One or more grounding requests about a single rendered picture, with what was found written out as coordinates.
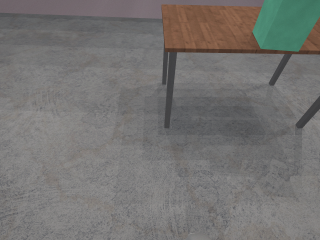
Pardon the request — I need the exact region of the table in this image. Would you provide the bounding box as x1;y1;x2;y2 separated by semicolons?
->
161;4;320;129

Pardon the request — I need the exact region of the carton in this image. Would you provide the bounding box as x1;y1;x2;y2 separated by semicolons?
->
252;0;320;52

